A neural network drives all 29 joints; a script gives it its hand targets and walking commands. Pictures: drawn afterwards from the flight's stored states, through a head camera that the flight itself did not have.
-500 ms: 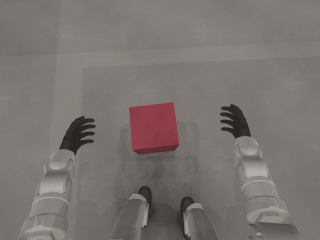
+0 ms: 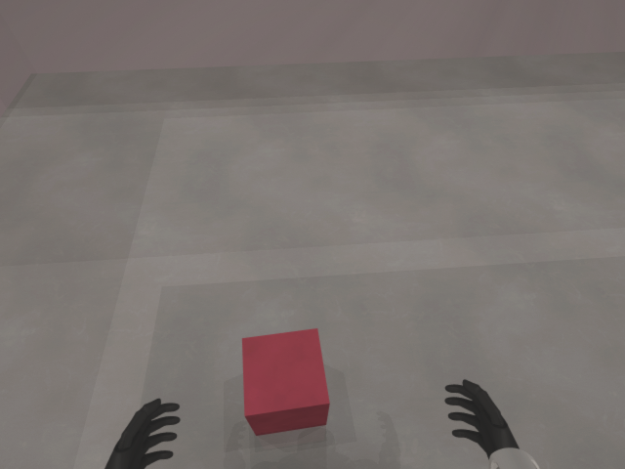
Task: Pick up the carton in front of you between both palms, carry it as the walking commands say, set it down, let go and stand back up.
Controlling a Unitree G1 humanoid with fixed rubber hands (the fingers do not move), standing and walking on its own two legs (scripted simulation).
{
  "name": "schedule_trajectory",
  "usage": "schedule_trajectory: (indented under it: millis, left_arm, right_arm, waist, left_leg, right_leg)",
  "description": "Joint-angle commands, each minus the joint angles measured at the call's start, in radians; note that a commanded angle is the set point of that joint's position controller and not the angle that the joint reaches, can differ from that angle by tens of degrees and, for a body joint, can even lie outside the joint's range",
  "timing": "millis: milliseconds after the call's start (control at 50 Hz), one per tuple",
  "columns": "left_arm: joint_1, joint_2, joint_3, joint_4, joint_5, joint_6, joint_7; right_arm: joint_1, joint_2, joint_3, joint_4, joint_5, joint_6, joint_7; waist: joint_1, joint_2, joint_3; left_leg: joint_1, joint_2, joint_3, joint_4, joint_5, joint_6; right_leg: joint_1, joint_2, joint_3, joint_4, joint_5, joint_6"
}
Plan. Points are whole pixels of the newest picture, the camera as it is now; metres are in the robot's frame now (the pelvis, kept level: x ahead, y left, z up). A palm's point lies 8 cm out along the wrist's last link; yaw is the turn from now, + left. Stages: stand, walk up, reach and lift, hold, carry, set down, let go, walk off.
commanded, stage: let go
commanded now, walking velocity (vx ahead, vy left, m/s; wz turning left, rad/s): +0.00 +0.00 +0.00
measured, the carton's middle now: (286, 383) +0.43 +0.08 -0.65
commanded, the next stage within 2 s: stand in 0.48 s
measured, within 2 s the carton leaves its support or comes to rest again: neither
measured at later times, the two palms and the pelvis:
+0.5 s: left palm (111, 465) +0.16 +0.25 -0.06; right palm out of the picture +0.16 -0.22 -0.07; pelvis +0.00 +0.01 +0.00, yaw +0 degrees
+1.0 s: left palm out of the picture +0.10 +0.29 -0.12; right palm out of the picture +0.15 -0.22 -0.12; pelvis +0.05 +0.03 -0.02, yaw +5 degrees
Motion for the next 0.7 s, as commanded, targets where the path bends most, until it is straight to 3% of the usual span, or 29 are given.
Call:
schedule_trajectory:
  millis: [0, 120, 240, 260, 300, 460, 480, 500, 580, 680]
  left_arm:
    - [-0.034, 0.107, 0.037, -0.085, 0.010, 0.006, 0.000]
    - [-0.021, 0.115, 0.054, -0.079, 0.042, 0.054, 0.004]
    - [-0.034, 0.112, 0.057, -0.084, 0.049, 0.078, 0.001]
    - [-0.064, 0.145, 0.066, -0.144, 0.073, 0.128, 0.027]
    - [-0.045, 0.136, 0.047, -0.124, 0.063, 0.145, 0.045]
    - [-0.052, 0.113, 0.026, -0.142, 0.038, 0.170, 0.062]
    - [0.022, 0.163, 0.030, 0.009, 0.071, 0.037, 0.093]
    - [0.061, 0.161, 0.032, 0.023, 0.087, -0.009, 0.107]
    - [0.030, 0.160, 0.027, 0.073, 0.076, -0.095, 0.108]
    - [0.066, 0.172, 0.021, 0.133, 0.061, -0.112, 0.112]
  right_arm:
    - [0.002, -0.075, -0.001, -0.118, 0.016, 0.009, 0.013]
    - [0.016, -0.081, 0.015, -0.146, 0.033, 0.052, 0.035]
    - [0.010, -0.090, 0.010, -0.153, 0.023, 0.077, 0.038]
    - [0.063, -0.092, 0.000, -0.098, 0.032, 0.046, 0.018]
    - [0.049, -0.088, 0.010, -0.108, 0.037, 0.041, 0.001]
    - [0.037, -0.105, 0.005, -0.104, 0.031, 0.053, -0.003]
    - [0.191, -0.176, -0.002, 0.060, -0.022, -0.003, -0.037]
    - [0.161, -0.209, -0.015, 0.066, -0.030, -0.024, -0.050]
    - [0.102, -0.142, 0.010, 0.103, -0.010, -0.094, -0.027]
    - [0.142, -0.154, 0.017, 0.164, -0.003, -0.112, -0.028]
  waist:
    - [-0.020, -0.067, -0.092]
    - [-0.011, -0.021, -0.012]
    - [-0.017, -0.027, 0.004]
    - [-0.020, -0.001, -0.055]
    - [-0.021, -0.042, -0.053]
    - [-0.025, -0.032, -0.014]
    - [-0.039, -0.135, 0.013]
    - [-0.012, -0.087, 0.076]
    - [-0.017, 0.039, -0.059]
    - [-0.011, 0.026, -0.152]
  left_leg:
    - [0.226, -0.046, 0.052, -0.021, 0.211, -0.010]
    - [0.267, -0.053, 0.059, -0.028, 0.190, -0.006]
    - [0.298, -0.054, 0.058, -0.019, 0.189, -0.003]
    - [0.255, -0.077, 0.062, 0.010, 0.176, -0.005]
    - [0.225, -0.074, 0.057, 0.019, 0.174, -0.002]
    - [0.225, -0.054, 0.044, 0.007, 0.186, -0.009]
    - [-0.005, 0.079, -0.059, -0.052, -0.126, -0.028]
    - [-0.058, 0.079, -0.071, -0.070, -0.245, -0.030]
    - [-0.095, 0.064, -0.115, -0.037, -0.097, 0.001]
    - [-0.022, 0.065, -0.132, 0.070, 0.272, 0.029]
  right_leg:
    - [0.001, -0.004, -0.006, -0.119, 0.260, 0.033]
    - [0.020, -0.008, -0.003, -0.142, 0.253, 0.028]
    - [0.024, -0.006, -0.001, -0.129, 0.267, 0.030]
    - [0.078, -0.009, 0.007, -0.088, 0.363, 0.032]
    - [0.087, -0.007, 0.005, -0.062, 0.412, 0.044]
    - [0.058, 0.020, -0.017, -0.067, 0.305, 0.028]
    - [0.019, -0.080, -0.025, -0.079, -0.241, 0.039]
    - [-0.031, -0.092, 0.026, -0.091, -0.322, 0.028]
    - [0.022, -0.111, 0.060, -0.016, -0.128, 0.015]
    - [0.033, -0.106, 0.031, 0.047, 0.076, 0.026]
